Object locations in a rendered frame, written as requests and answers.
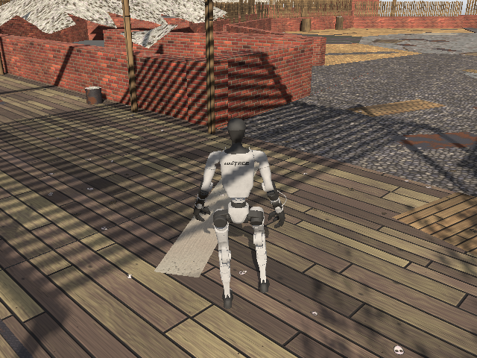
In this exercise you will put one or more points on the right robot upper arm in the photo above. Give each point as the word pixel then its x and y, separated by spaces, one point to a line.
pixel 261 158

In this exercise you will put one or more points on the right robot hand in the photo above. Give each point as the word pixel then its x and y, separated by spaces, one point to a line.
pixel 279 216

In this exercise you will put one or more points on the left robot hand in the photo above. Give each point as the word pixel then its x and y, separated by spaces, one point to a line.
pixel 204 211

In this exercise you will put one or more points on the robot left shin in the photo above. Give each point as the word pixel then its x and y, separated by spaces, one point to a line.
pixel 225 275

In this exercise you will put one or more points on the robot left forearm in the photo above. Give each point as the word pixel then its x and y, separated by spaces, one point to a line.
pixel 201 198

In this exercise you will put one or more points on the left robot upper arm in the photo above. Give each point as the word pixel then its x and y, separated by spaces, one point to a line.
pixel 209 171

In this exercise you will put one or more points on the humanoid robot torso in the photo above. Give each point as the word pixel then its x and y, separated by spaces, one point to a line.
pixel 237 171

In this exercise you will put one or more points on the robot right forearm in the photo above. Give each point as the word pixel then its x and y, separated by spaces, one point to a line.
pixel 274 198

